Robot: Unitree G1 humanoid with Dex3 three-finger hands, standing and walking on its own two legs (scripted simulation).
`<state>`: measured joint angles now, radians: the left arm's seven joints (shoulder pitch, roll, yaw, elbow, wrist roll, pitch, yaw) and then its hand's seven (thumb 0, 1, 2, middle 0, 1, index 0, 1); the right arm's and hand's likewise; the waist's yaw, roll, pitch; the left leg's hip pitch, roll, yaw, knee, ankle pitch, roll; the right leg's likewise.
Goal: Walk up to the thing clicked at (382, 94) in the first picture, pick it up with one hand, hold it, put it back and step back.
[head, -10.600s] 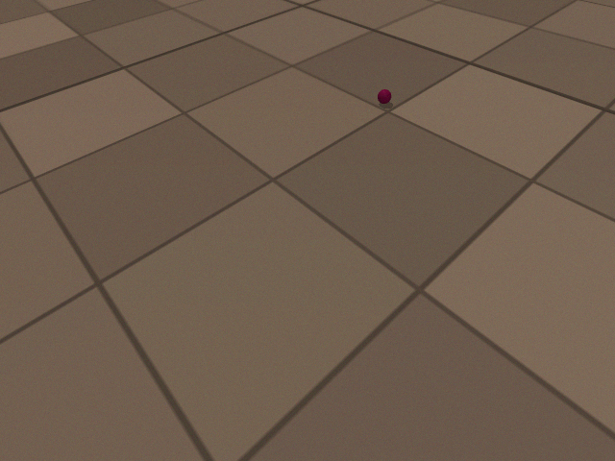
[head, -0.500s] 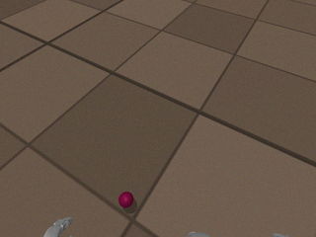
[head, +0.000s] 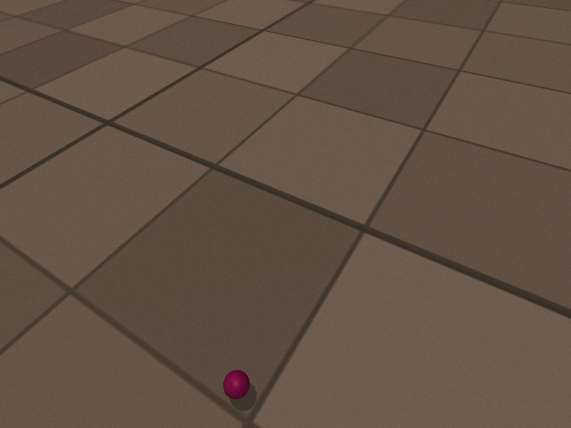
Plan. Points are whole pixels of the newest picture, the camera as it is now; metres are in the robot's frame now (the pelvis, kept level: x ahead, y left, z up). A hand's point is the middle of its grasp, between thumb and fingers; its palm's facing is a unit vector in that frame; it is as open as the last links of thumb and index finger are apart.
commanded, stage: walk up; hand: left
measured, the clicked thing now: (236, 384) +0.40 +0.22 -0.74
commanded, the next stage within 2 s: stand in 0.80 s
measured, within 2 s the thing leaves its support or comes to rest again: neither
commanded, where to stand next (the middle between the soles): +0.07 +0.00 m, yaw -1 degrees
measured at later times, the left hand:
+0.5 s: hand out of the picture +0.07 +0.27 -0.16, palm faces +0.01 -0.95 -0.33, open 7.3 cm
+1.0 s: hand out of the picture +0.10 +0.26 -0.15, palm faces -0.01 -0.94 -0.34, open 7.3 cm
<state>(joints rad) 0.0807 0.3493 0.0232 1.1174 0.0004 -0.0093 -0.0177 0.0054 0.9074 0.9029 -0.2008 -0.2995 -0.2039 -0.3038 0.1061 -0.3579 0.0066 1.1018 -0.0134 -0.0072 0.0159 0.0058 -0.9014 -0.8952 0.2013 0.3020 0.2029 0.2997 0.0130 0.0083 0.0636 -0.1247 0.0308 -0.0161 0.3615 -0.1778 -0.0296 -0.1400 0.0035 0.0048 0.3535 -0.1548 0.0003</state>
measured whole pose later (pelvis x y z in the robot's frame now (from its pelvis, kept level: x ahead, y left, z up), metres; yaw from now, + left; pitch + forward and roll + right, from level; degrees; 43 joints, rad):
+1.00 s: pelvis +0.02 +0.01 +0.00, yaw +0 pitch -2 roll +0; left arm 0.10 0.35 0.00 1.14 0.01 -0.02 -0.01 0.00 0.91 0.90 -0.20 -0.30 -0.20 -0.30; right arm 0.10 -0.35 0.00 1.13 -0.01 -0.01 0.01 0.01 -0.90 -0.90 0.20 0.30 0.20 0.30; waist 0.00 0.00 0.05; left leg -0.10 0.01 -0.02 0.31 -0.18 -0.02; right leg -0.12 -0.02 0.01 0.32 -0.17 0.02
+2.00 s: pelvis +0.03 +0.01 +0.00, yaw +1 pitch -2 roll +0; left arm 0.11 0.36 0.00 1.13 0.01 -0.02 0.00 0.00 0.91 0.90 -0.20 -0.30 -0.20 -0.30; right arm 0.11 -0.36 0.01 1.12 -0.01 0.00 0.01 0.01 -0.90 -0.90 0.20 0.30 0.20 0.30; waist 0.01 0.00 0.05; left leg -0.08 0.02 -0.02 0.31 -0.19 -0.02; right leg -0.10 -0.01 0.00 0.31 -0.17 0.01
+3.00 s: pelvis +0.03 +0.01 +0.00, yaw +1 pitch -2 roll +0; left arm 0.11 0.36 0.00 1.12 0.01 -0.01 0.00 0.00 0.91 0.90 -0.20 -0.30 -0.20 -0.30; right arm 0.11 -0.35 0.01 1.12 -0.01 -0.01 0.01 0.00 -0.90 -0.90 0.20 0.30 0.20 0.30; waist 0.01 0.00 0.05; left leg -0.09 0.01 -0.02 0.31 -0.20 -0.01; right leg -0.10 -0.02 0.00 0.31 -0.18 0.02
